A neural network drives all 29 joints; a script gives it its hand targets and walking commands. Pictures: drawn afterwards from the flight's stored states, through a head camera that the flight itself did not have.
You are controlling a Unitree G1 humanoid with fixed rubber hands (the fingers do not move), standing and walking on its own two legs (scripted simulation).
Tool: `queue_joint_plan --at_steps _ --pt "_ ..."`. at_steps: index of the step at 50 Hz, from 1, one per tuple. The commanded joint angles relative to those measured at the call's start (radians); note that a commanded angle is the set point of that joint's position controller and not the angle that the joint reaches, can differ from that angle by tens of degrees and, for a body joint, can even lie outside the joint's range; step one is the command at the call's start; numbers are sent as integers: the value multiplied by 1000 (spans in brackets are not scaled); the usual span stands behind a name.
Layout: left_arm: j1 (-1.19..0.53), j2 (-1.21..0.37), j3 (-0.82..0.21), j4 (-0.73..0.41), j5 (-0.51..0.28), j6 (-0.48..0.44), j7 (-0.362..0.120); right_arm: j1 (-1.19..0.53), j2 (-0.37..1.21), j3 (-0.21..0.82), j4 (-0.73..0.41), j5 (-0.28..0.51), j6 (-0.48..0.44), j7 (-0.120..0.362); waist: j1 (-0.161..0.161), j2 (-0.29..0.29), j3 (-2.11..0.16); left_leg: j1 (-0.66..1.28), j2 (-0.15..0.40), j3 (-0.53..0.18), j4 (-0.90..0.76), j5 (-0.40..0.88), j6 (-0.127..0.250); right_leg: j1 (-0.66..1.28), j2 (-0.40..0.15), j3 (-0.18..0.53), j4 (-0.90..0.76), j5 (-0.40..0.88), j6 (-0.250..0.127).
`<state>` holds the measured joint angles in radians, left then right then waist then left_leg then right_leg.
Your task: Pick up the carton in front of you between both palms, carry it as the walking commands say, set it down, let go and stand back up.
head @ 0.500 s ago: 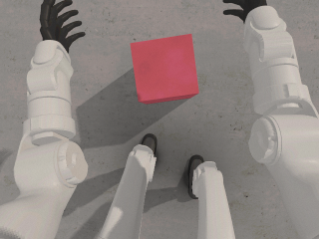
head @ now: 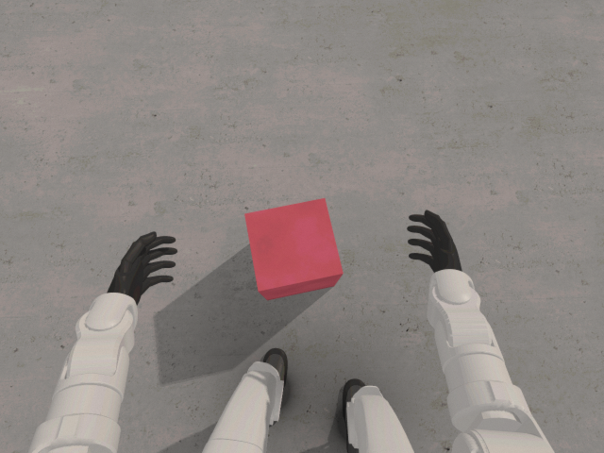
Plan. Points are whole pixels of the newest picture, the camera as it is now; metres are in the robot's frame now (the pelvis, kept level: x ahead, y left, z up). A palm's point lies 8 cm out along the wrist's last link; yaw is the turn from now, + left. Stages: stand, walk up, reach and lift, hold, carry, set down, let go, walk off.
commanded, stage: let go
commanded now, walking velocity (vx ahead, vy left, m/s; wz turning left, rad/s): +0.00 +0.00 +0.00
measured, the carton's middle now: (293, 253) +0.47 +0.07 -0.60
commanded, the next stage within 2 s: stand in 0.98 s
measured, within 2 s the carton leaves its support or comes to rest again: neither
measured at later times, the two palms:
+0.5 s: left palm (140, 372) +0.20 +0.20 -0.02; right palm (561, 374) +0.24 -0.26 -0.03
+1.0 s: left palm (130, 356) +0.22 +0.21 -0.01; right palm (561, 394) +0.22 -0.25 -0.02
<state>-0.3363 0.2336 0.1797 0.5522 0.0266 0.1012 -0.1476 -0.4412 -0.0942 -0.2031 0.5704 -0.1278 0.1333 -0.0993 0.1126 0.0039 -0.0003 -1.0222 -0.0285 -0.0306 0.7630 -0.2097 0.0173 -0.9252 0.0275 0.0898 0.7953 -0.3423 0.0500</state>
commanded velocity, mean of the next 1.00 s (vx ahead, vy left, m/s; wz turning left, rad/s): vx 0.00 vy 0.00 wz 0.00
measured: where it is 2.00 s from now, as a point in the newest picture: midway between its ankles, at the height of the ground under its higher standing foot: (313, 416)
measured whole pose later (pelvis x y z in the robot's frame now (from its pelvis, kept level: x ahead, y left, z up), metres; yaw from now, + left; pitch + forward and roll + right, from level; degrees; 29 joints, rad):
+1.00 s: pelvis +0.05 -0.03 +0.05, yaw +2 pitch -2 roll +0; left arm 0.18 0.23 0.02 0.40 0.04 0.18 0.00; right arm 0.20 -0.20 -0.01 0.50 -0.03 0.08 0.02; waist 0.01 -0.02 0.06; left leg -0.22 -0.02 -0.07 0.48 -0.23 -0.02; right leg -0.11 0.02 0.05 0.47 -0.34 -0.01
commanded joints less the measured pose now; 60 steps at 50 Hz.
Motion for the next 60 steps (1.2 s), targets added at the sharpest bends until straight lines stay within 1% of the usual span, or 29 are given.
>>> queue_joint_plan --at_steps 1,2,3,4,5,8,9,10,14,17,18,20,21,26,28,29,31,32,34,35,38,41,43,47,48,49,53,59,60 --pt "22 -1 -63 -110 -40 -48 26 -34 -63 3 -92 8 -72 21 -40 15 -528 731 1 -4 -95 228 -56 50 67 -138 -133 27 -29" --pt "139 65 -10 -48 -9 -52 31 17 -125 -24 -49 -3 -66 25 40 69 -570 806 24 -18 -81 283 -53 50 60 -132 -126 23 -15" --pt "99 26 -126 -157 -93 -69 30 48 -63 33 -86 43 -84 43 -26 2 -527 803 20 -21 -101 245 -52 113 57 -137 -161 6 -23" --pt "137 75 -68 -128 -50 -82 43 54 -43 40 -85 40 -93 43 60 69 -518 780 7 6 -118 352 -63 153 51 -118 -175 47 -30" --pt "182 64 -65 -132 -42 -76 54 117 -155 -23 -70 -13 -99 37 -24 30 -494 788 14 -21 -107 369 -68 181 55 -116 -185 74 -37" --pt "347 68 -96 -190 -32 -97 63 266 -103 32 -32 32 -116 58 8 89 -490 863 17 -18 -146 444 -67 266 58 -107 -207 130 -39" --pt "362 47 -112 -212 -53 -95 67 302 -112 55 -94 73 -127 65 -46 84 -492 902 16 -23 -134 457 -69 317 49 -98 -226 170 -37" --pt "395 34 -101 -187 -51 -100 74 316 -125 83 -113 56 -140 67 3 68 -466 904 10 -30 -160 421 -69 325 43 -104 -248 122 -41" --pt "457 21 -138 -215 -63 -102 67 412 -134 62 -94 39 -136 74 -87 -1 -268 886 1 -2 -253 319 -63 438 41 -101 -329 174 -41" --pt "524 90 -104 -236 -54 -87 79 471 -136 119 -161 102 -133 96 -57 19 -252 909 -26 26 -254 280 -58 546 10 -63 -357 215 -43" --pt "491 38 -134 -264 -49 -95 73 511 -128 125 -173 88 -129 104 -114 -27 -211 950 -15 11 -276 325 -58 540 11 -84 -383 250 -28" --pt "510 37 -101 -249 -46 -83 73 510 -170 137 -161 78 -125 106 -44 -74 -163 869 -32 26 -305 234 -51 635 -6 -61 -432 203 -46" --pt "553 67 -146 -174 -61 -74 75 535 -107 137 -189 109 -119 110 -113 -102 -125 988 -31 29 -295 202 -39 569 2 -69 -431 182 -31" --pt "535 56 -100 -205 -20 -29 70 568 -156 137 -208 112 -78 139 -90 18 -28 1001 -33 33 -329 249 -52 615 -31 -49 -478 240 -50" --pt "531 79 -113 -229 -33 -27 72 596 -123 155 -248 110 -75 157 -98 -128 -75 1062 -44 39 -313 289 -45 630 -5 -72 -460 306 -9" --pt "540 96 -75 -209 -1 -27 81 606 -180 136 -224 102 -79 158 -78 -6 -32 1048 -48 37 -318 259 -50 628 -24 -50 -451 272 -31" --pt "573 101 -96 -172 -34 -22 78 630 -147 178 -264 129 -67 163 -84 -80 31 1012 -41 36 -318 242 -37 625 -21 -46 -469 323 -12" --pt "537 88 -97 -216 -19 -16 80 609 -186 138 -203 129 -68 166 -78 3 23 1028 -45 37 -326 284 -49 614 -30 -45 -470 324 -29" --pt "510 85 -85 -230 -26 -4 80 612 -192 124 -255 103 -54 156 -109 -88 -10 1102 -39 22 -318 282 -40 598 -17 -55 -462 340 -23" --pt "532 74 -87 -225 1 3 81 634 -173 131 -248 118 -57 150 -90 36 -81 1061 -51 43 -303 345 -55 680 -29 -37 -465 417 -31" --pt "515 39 -149 -295 -15 71 118 732 -157 194 -174 121 -75 120 -148 -48 -21 1036 -68 36 -314 273 -44 689 -26 -38 -424 548 -18" --pt "528 131 -88 -255 13 87 125 594 -213 159 -252 125 -75 119 -105 -95 -27 973 -60 24 -300 179 -36 734 -19 -56 -415 424 -8" --pt "492 44 -166 -306 -8 101 133 612 -130 231 -206 151 -57 126 -73 19 5 966 -52 31 -344 224 -42 766 9 -66 -428 355 -30" --pt "486 140 -88 -303 27 119 139 658 -177 156 -221 122 -53 125 -114 42 -24 991 -39 37 -306 198 -50 746 -4 -58 -418 362 -24" --pt "501 62 -118 -313 11 133 144 643 -165 159 -198 137 -44 136 -80 -23 -18 993 -44 30 -326 266 -50 729 10 -75 -427 391 -20" --pt "507 196 -95 -144 6 46 159 669 -321 124 -54 67 -70 96 -98 -179 55 826 48 -24 -287 157 -50 676 -26 -63 -387 102 -11" --pt "503 161 -106 -110 16 -57 165 548 -298 131 -5 68 -118 87 -113 -42 3 759 69 -90 -305 -109 -11 642 -42 2 -387 -62 -45" --pt "547 220 -93 -22 5 -80 166 574 -360 123 93 95 -126 101 -90 24 -81 817 69 -66 -239 225 -11 739 -68 -6 -337 227 -49" --pt "520 194 -106 3 22 -83 166 614 -328 132 114 88 -138 88 -134 28 -89 841 81 -83 -274 198 -4 743 -68 22 -351 194 -47"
